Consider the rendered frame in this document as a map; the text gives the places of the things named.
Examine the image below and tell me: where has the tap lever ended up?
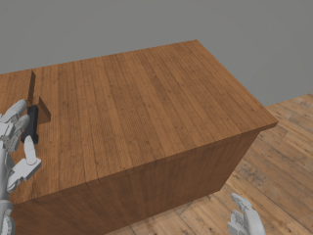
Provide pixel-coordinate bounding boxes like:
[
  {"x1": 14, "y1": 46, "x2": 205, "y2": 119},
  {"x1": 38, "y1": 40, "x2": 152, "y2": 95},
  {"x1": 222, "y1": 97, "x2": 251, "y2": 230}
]
[{"x1": 21, "y1": 105, "x2": 39, "y2": 144}]

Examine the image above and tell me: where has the robot left hand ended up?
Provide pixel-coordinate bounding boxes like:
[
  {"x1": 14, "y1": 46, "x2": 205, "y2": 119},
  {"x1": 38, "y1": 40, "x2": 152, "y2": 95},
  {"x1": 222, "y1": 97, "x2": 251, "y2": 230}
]
[{"x1": 0, "y1": 99, "x2": 42, "y2": 201}]

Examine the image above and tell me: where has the robot left forearm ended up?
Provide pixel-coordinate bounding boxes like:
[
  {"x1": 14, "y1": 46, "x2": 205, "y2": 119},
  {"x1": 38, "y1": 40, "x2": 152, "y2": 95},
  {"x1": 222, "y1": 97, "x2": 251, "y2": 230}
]
[{"x1": 0, "y1": 200, "x2": 16, "y2": 235}]

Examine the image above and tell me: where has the counter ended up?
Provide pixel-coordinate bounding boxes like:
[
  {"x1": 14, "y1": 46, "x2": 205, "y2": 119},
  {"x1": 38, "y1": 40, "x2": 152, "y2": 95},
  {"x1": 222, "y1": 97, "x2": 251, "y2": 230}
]
[{"x1": 0, "y1": 39, "x2": 279, "y2": 235}]

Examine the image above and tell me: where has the robot right hand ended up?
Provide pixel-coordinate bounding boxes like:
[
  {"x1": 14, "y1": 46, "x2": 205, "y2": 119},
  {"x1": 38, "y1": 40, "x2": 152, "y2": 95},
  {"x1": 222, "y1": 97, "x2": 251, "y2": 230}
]
[{"x1": 227, "y1": 193, "x2": 266, "y2": 235}]

